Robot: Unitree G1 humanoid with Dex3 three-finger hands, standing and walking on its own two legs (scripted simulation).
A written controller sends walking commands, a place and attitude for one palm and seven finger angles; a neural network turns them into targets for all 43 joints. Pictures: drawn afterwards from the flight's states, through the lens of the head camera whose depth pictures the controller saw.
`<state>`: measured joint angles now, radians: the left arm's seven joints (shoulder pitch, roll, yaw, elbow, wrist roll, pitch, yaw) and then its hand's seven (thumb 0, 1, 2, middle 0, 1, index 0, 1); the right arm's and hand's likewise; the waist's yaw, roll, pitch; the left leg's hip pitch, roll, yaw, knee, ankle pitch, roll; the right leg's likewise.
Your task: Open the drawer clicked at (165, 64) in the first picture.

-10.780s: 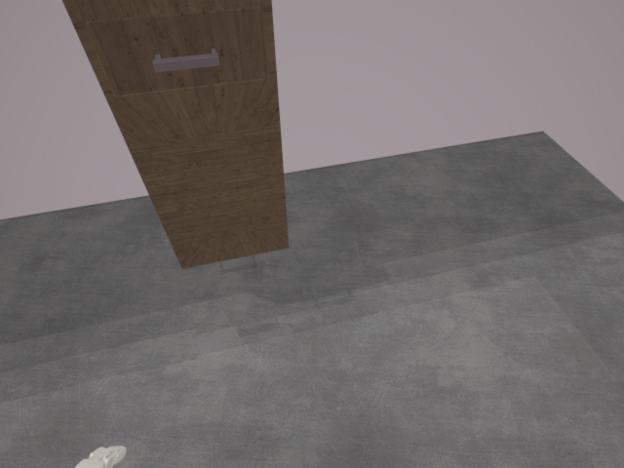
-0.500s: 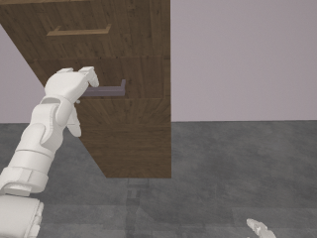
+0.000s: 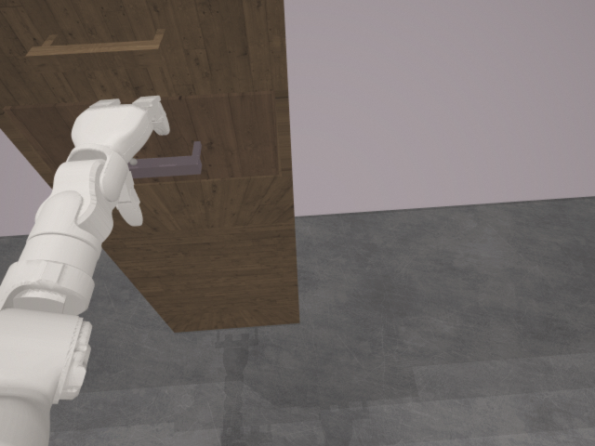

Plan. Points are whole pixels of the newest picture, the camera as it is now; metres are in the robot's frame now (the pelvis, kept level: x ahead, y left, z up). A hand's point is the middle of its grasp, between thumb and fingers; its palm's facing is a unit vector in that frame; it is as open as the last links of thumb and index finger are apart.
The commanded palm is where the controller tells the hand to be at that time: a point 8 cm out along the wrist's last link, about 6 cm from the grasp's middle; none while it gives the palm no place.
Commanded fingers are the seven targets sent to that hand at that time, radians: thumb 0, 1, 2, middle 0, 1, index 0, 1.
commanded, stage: move the hooked fingers above the handle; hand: left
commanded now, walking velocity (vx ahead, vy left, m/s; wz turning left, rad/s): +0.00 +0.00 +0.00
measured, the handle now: (154, 158) +0.53 +0.23 +0.07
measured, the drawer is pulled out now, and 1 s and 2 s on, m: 0.00 0.00 0.00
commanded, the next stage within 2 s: lower the fingers behind the handle in 0.96 s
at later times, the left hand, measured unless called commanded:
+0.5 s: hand (120, 161) +0.47 +0.24 +0.13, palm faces -0.01 -0.04 -1.00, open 13.8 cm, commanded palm +0.45 +0.25 +0.19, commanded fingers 0.00 -0.50 0.30 -0.30 -1.20 -0.30 -1.20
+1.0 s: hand (128, 153) +0.48 +0.23 +0.13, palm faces -0.03 -0.03 -1.00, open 13.8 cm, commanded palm +0.46 +0.24 +0.19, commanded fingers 0.00 -0.50 0.30 -0.30 -1.20 -0.30 -1.20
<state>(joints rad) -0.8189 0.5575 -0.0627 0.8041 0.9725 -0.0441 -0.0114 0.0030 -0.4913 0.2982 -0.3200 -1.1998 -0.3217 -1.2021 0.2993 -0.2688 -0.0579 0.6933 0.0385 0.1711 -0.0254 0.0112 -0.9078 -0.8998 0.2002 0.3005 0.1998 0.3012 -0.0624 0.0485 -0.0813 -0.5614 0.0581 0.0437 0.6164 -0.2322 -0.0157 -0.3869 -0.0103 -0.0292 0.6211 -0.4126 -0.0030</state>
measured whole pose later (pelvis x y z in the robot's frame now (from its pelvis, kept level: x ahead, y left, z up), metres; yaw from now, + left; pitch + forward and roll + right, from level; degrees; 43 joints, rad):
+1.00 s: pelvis +0.00 +0.00 +0.00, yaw -1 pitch +11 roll +0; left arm -0.86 0.58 -0.04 0.87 1.00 -0.01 0.00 0.00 -0.49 0.30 -0.32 -1.20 -0.32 -1.20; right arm 0.31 -0.26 -0.05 0.69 0.04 0.17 -0.03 0.01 -0.91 -0.90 0.20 0.30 0.20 0.30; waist -0.08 0.06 -0.09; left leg -0.58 0.06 0.05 0.63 -0.24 -0.01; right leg -0.41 0.00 -0.02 0.63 -0.41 0.00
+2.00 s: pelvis +0.00 +0.00 -0.01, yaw -1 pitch +14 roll -1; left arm -0.79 0.55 -0.03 0.92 1.03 -0.07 0.12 0.00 -0.49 0.30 -0.32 -1.20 -0.32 -1.20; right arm 0.35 -0.27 -0.07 0.71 0.02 0.16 -0.04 0.01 -0.91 -0.90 0.20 0.30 0.20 0.30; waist -0.10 0.05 -0.11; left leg -0.68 0.07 0.04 0.70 -0.27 -0.02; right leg -0.49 0.00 -0.02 0.69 -0.44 0.00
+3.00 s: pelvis +0.00 +0.01 -0.01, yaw -1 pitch +15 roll -1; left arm -0.77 0.52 -0.02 0.94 1.04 -0.05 0.18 0.00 -0.24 0.41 -0.32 -1.23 -0.34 -1.23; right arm 0.34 -0.25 -0.07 0.71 0.01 0.16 -0.03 0.01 -0.91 -0.90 0.20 0.30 0.20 0.30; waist -0.10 0.05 -0.13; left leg -0.72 0.07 0.04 0.74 -0.28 -0.01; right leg -0.53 0.00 -0.02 0.71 -0.44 0.01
